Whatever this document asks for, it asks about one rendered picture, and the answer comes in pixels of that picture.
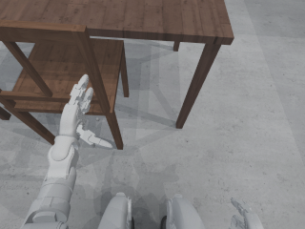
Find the chair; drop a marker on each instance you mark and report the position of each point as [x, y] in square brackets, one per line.
[61, 55]

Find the robot right hand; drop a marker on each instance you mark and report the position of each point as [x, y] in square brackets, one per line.
[250, 220]

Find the robot left hand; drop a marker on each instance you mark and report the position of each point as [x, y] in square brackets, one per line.
[74, 113]

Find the table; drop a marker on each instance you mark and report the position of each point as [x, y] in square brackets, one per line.
[190, 21]

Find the left robot forearm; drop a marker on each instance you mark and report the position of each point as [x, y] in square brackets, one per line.
[53, 201]

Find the robot left thigh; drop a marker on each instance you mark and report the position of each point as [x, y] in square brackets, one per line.
[117, 214]

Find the left robot shin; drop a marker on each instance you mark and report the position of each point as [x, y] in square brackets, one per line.
[128, 225]

